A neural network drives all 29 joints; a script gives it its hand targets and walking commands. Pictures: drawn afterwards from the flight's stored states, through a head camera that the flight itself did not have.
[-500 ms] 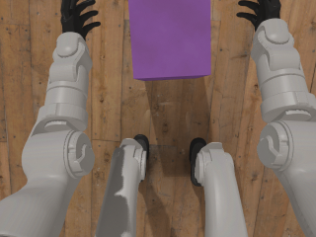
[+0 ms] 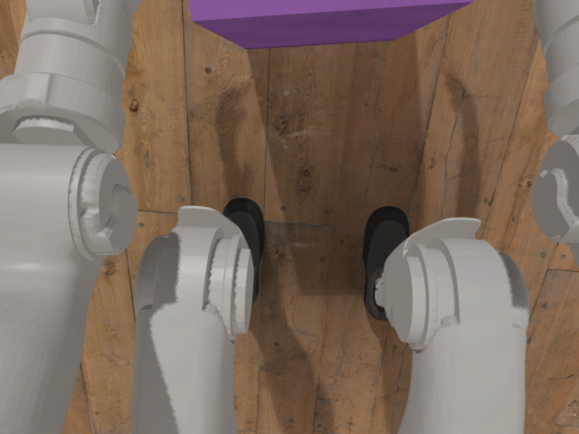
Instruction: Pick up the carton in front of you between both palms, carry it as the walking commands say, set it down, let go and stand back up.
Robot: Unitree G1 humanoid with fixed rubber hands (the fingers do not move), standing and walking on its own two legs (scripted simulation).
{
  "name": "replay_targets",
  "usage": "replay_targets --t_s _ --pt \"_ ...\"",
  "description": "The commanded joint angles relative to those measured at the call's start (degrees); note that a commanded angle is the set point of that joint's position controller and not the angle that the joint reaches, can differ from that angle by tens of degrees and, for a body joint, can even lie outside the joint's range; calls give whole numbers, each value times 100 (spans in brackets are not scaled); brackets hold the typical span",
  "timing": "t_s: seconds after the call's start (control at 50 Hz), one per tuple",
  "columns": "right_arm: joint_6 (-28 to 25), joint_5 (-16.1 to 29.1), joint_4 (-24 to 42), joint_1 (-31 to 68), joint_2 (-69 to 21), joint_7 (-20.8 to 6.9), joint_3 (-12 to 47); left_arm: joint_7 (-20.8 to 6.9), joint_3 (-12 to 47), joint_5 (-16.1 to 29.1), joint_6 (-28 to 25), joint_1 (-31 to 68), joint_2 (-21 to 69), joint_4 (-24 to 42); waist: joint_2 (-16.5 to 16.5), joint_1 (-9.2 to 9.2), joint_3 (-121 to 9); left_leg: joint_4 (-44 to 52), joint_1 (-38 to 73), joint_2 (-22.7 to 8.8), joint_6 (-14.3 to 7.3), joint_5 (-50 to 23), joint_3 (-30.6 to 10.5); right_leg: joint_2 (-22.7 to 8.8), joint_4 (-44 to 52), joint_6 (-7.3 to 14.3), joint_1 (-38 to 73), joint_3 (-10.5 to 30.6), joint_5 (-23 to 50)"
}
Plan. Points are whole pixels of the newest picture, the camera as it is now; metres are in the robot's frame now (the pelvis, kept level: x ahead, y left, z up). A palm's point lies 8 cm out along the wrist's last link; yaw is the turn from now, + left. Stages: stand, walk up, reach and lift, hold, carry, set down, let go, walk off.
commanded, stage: reach and lift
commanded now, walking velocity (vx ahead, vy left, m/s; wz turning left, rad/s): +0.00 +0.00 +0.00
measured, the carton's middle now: out of the picture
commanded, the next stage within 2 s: none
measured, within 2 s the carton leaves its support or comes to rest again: leaves its support in 0.88 s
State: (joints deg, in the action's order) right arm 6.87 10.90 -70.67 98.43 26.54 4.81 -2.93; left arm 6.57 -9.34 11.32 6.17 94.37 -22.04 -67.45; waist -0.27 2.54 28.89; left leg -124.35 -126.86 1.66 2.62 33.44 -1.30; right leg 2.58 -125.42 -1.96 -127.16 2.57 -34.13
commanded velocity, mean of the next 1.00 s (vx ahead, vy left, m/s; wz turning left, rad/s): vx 0.00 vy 0.00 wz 0.00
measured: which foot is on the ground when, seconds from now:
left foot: down 0.00-1.00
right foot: down 0.00-1.00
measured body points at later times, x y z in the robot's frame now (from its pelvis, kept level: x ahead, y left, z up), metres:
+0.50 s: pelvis +0.00 +0.00 +0.00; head +0.39 -0.01 +0.20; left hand +0.58 +0.17 -0.19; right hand +0.61 -0.14 -0.19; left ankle +0.11 +0.13 -0.34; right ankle +0.11 -0.12 -0.34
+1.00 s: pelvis +0.00 +0.00 +0.01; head +0.38 -0.01 +0.25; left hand +0.58 +0.16 -0.13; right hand +0.59 -0.14 -0.13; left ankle +0.11 +0.13 -0.34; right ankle +0.11 -0.13 -0.34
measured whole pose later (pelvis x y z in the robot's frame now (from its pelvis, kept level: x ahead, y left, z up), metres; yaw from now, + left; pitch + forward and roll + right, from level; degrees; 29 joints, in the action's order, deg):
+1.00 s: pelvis +0.00 +0.00 +0.01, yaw +0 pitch +33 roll +1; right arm 19.7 3.5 -44.7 85.4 15.8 9.1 -11.3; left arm 9.6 -17.5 3.7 20.1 82.0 -12.0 -39.8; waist -0.4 2.1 26.5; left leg -123.8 -121.1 4.4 4.0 34.6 -3.6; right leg 4.8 -124.5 -2.7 -121.0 3.3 -36.1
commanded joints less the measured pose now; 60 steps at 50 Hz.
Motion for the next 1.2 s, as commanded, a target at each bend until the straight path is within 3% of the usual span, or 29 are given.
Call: replay_targets --t_s 0.0,0.14,0.22,0.3,0.42,0.46,0.48,0.52,0.56,0.6,0.66,0.76,0.86,0.9,0.92,0.96,1.02,1.1,1.18 --pt "-204 101 819 2143 881 9 60 40 59 101 -194 1967 -820 783 343 165 -7836 638 3593 -27 19 -2376 418 -113 623 19 3567 -355 2167" --pt "-204 248 616 1676 673 -69 367 131 40 123 -162 1348 -488 720 449 224 -8288 460 4088 108 21 -3098 506 -47 443 -4 3813 -403 2822" --pt "-182 27 335 1255 486 -77 143 75 -132 -73 -173 1010 -313 514 413 172 -7610 526 3547 119 31 -2758 516 1 553 -15 3445 -361 2578" --pt "-212 -144 457 1365 478 -62 -28 43 -270 -223 -217 1160 -327 640 345 156 -7340 561 3330 96 27 -2490 511 20 649 5 3258 -328 2291" --pt "-135 73 717 2024 -169 -95 397 -28 70 -58 -148 1778 189 837 423 194 -7323 642 3384 149 -2 -1998 538 59 726 29 3650 -294 1881" --pt "-79 -53 703 2076 -358 -122 320 -50 -60 -221 -106 1841 349 810 402 209 -7161 664 3457 179 16 -1863 544 85 748 21 3730 -304 1742" --pt "-48 -157 724 2107 -617 -165 274 -113 -67 -295 -75 1925 656 850 406 175 -7040 682 3474 212 17 -1807 540 106 767 35 3789 -316 1682" --pt "91 -216 723 2591 -2871 -679 573 -618 333 -326 89 2529 2860 936 370 135 -6654 671 3412 328 -34 -1791 537 228 714 92 3617 -336 1704" --pt "277 -472 766 2549 -4612 -1271 512 -1208 459 -518 324 2792 4517 1006 376 101 -6176 583 3167 406 -99 -1569 552 294 642 129 3318 -394 1542" --pt "439 -610 973 2215 -5408 -1644 292 -1587 495 -618 504 2740 5227 1258 349 69 -5942 553 2945 441 -155 -1443 607 358 626 174 3027 -529 1455" --pt "593 -579 1245 2027 -5844 -1863 338 -1835 654 -555 685 2629 5608 1552 288 91 -6037 505 2822 432 -198 -1581 610 364 575 228 2869 -585 1520" --pt "725 -178 1953 2263 -6320 -1864 908 -1900 1258 -80 853 2868 6105 2236 298 43 -7501 403 3445 428 -221 -2310 624 375 506 276 3419 -626 2199" --pt "814 228 3519 2835 -6964 -1626 1478 -1674 1852 323 970 3178 6702 3612 337 31 -11472 478 5060 537 -164 -4112 632 492 567 245 4981 -657 4025" --pt "922 234 4285 3100 -7106 -1534 1593 -1612 1914 304 1111 3248 6820 4157 294 67 -13125 634 5444 608 -147 -4373 620 567 690 209 5482 -666 4289" --pt "994 187 4423 3108 -7282 -1442 1657 -1541 2045 256 1183 3313 7028 4309 357 -11 -13641 711 5308 639 -132 -4232 662 618 772 180 5750 -694 4331" --pt "1131 97 4361 2818 -7398 -1344 1705 -1495 2073 74 1314 3113 6965 4270 389 44 -13661 940 5224 684 -139 -3878 683 649 1043 103 5724 -727 3971" --pt "1315 -263 3610 2030 -7608 -1417 1500 -1598 1877 -226 1464 2482 7154 3813 351 60 -12088 1391 4484 731 -61 -3231 770 660 1456 50 5209 -726 3399" --pt "1388 -1017 2407 1280 -8007 -1612 524 -1777 992 -999 1514 1928 7447 2727 368 137 -9199 1968 3415 709 -66 -1725 839 647 2141 49 3622 -763 1697" --pt "1401 -1604 1791 1060 -7896 -1708 -379 -1847 168 -1668 1534 1724 7358 2238 344 146 -8153 2563 3037 676 -144 -872 789 693 2712 115 3110 -771 769"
